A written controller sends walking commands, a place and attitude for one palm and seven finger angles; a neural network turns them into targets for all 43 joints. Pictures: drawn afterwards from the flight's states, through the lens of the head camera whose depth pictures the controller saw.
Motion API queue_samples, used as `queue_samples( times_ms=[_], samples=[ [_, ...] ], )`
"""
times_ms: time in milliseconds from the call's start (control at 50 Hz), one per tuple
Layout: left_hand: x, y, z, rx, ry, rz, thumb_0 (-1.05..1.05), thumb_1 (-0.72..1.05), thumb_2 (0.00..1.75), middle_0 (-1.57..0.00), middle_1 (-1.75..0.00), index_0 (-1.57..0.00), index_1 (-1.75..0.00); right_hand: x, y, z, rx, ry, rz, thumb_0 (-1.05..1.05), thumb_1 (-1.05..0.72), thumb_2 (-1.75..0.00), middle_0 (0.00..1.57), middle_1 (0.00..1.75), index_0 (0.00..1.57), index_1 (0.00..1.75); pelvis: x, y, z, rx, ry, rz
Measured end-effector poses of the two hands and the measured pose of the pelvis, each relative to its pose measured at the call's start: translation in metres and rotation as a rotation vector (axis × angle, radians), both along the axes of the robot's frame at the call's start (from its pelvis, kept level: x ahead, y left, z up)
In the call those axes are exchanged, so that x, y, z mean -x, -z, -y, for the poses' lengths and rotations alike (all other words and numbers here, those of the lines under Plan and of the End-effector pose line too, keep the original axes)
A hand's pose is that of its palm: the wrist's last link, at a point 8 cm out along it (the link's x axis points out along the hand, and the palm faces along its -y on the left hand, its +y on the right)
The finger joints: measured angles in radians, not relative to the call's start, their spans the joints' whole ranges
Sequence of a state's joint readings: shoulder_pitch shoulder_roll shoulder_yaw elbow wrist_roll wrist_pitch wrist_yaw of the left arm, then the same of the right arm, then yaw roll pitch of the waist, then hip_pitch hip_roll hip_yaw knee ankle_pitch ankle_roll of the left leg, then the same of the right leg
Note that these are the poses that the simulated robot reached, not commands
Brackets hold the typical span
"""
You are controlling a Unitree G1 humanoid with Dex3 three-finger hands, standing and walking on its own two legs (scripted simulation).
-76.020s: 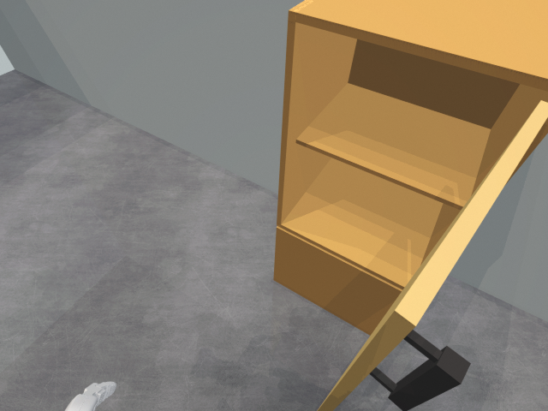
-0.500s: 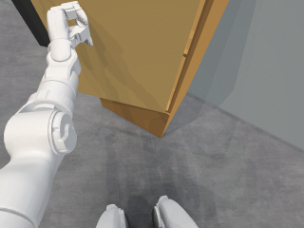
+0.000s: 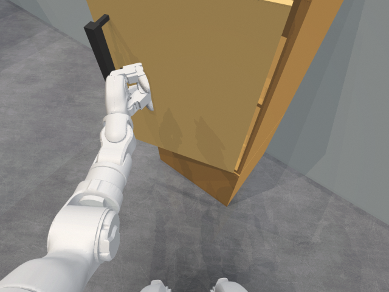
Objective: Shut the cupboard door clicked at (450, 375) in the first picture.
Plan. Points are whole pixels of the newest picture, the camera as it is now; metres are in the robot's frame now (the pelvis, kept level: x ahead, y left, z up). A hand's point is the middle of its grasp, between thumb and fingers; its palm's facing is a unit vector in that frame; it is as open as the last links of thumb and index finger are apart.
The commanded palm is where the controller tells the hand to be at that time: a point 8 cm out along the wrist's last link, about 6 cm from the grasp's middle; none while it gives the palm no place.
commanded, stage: draw the hand back to the body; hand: left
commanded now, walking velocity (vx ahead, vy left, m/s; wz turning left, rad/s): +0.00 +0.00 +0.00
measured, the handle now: (108, 53) +0.64 +0.16 +0.10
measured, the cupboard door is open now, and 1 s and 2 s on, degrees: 16 16 16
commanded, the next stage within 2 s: step back with the hand held close in 1.70 s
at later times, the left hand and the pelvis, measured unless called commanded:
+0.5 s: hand (103, 126) +0.39 +0.14 +0.14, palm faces +0.07 -1.00 +0.00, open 3.1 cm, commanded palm +0.36 +0.18 +0.15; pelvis +0.00 +0.00 +0.03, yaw -1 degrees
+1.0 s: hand (0, 197) +0.26 +0.23 +0.18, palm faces +0.26 -0.92 -0.27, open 3.8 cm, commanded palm +0.21 +0.27 +0.20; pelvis +0.00 +0.02 +0.05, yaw +2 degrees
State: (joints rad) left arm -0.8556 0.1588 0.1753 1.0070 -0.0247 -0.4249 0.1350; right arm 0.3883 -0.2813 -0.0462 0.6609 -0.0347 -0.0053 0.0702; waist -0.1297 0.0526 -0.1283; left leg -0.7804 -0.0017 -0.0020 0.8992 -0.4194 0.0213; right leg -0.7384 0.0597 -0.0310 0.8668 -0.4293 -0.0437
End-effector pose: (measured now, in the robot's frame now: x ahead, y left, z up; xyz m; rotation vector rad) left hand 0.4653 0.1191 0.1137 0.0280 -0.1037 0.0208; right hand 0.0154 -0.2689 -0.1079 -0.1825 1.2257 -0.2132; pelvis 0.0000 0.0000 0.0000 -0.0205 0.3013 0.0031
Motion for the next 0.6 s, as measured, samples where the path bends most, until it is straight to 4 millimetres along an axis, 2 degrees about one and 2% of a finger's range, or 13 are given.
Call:
queue_samples(
  times_ms=[80,160,220,260,320,420,500,600],
  samples=[
    [0.001,0.000,0.003,-0.049,0.010,-0.098,0.02,0.90,0.90,-1.31,-1.50,-1.31,-1.50,-0.019,0.003,-0.008,-0.025,-0.006,0.046,0.00,-0.91,-0.89,0.20,0.30,0.20,0.29,0.003,-0.002,0.001,-0.004,-0.007,0.022],
    [-0.001,0.004,0.003,0.027,-0.024,-0.176,0.02,0.90,0.90,-1.31,-1.50,-1.31,-1.50,-0.024,0.000,-0.017,-0.037,-0.011,0.076,0.00,-0.90,-0.89,0.20,0.30,0.20,0.29,0.008,-0.005,0.002,-0.006,-0.007,0.030],
    [0.001,-0.005,-0.003,0.074,-0.043,-0.103,0.02,0.90,0.90,-1.30,-1.50,-1.30,-1.50,-0.020,-0.001,-0.020,-0.043,-0.010,0.085,0.00,-0.90,-0.89,0.20,0.30,0.20,0.29,0.009,-0.006,0.002,-0.010,0.006,0.029],
    [0.006,-0.013,-0.011,0.044,-0.042,-0.031,0.02,0.90,0.90,-1.30,-1.50,-1.30,-1.50,-0.015,-0.001,-0.021,-0.051,-0.003,0.086,0.00,-0.90,-0.89,0.20,0.30,0.20,0.30,0.008,-0.006,0.002,-0.013,0.015,0.031],
    [0.023,-0.020,-0.026,-0.032,-0.030,0.013,0.02,0.90,0.90,-1.30,-1.50,-1.30,-1.50,-0.008,0.001,-0.022,-0.073,0.019,0.079,0.00,-0.90,-0.89,0.20,0.30,0.20,0.30,0.005,-0.008,0.001,-0.017,0.030,0.049],
    [0.064,-0.012,-0.056,-0.005,-0.040,-0.093,0.02,0.90,0.90,-1.30,-1.50,-1.30,-1.50,-0.011,-0.006,-0.022,-0.082,0.040,0.088,0.00,-0.90,-0.89,0.20,0.30,0.20,0.30,0.001,-0.019,0.000,-0.014,0.030,0.120],
    [0.097,-0.021,-0.069,0.033,-0.046,-0.065,0.02,0.90,0.90,-1.30,-1.50,-1.30,-1.50,-0.035,-0.020,-0.019,-0.044,0.003,0.165,0.01,-0.90,-0.89,0.20,0.30,0.20,0.30,0.003,-0.025,-0.001,-0.008,0.011,0.174],
    [0.125,-0.045,-0.074,-0.014,-0.005,0.027,0.02,0.90,0.91,-1.30,-1.49,-1.30,-1.49,-0.081,-0.039,-0.019,-0.010,-0.059,0.322,0.01,-0.90,-0.89,0.20,0.30,0.20,0.29,0.011,-0.028,-0.004,-0.004,-0.007,0.220]
  ],
)
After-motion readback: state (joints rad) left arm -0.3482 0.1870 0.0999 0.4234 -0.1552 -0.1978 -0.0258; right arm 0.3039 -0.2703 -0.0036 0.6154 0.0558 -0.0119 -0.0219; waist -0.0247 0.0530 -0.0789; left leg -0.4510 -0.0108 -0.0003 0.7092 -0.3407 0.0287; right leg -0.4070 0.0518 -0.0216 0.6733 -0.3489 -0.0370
